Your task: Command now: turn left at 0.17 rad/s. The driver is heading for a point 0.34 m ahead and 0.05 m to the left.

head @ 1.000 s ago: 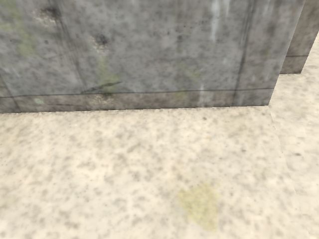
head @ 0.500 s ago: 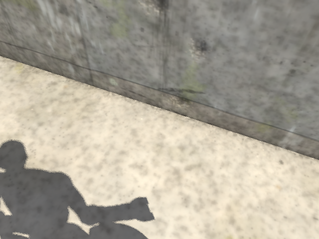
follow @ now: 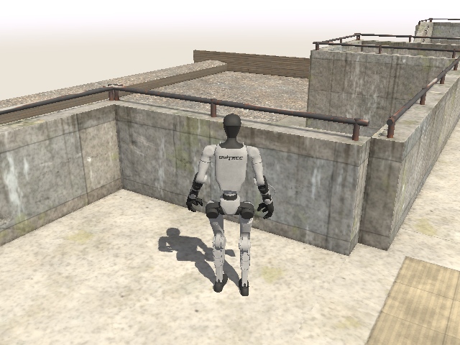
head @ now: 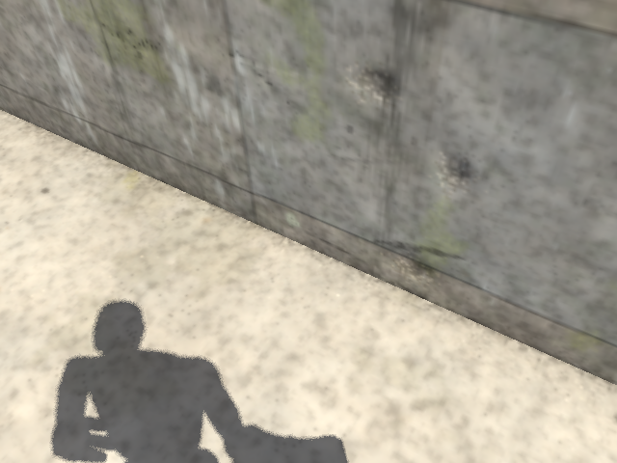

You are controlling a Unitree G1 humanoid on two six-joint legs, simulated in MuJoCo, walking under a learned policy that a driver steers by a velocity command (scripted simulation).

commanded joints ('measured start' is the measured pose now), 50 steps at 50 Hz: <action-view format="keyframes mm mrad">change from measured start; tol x32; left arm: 1 -16 180 29 -62 17 -23 2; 50 11 129 35 76 -32 -68 -46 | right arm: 1 24 -114 -23 -46 -6 -13 -9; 50 199 -79 28 269 -25 -81 -7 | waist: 1 9 -177 -6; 50 18 -49 -68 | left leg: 1 -80 31 43 213 -334 -34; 15 327 259 20 -128 263 -59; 21 10 190 -5 -109 -491 51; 31 303 261 -179 -223 -358 148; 35 659 473 -298 -208 380 213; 44 199 301 40 -116 982 37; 46 88 231 55 193 724 1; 48 -89 5 64 821 -405 -21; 50 -100 140 97 787 -275 -13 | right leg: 1 8 -412 412 -244 220 -209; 12 177 -195 158 -60 630 -109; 22 -47 -94 199 -93 -506 -114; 29 25 -185 365 -177 -394 -166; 35 -690 -47 -37 570 -287 -30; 47 512 -307 201 48 665 -131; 50 173 -394 362 -166 517 -283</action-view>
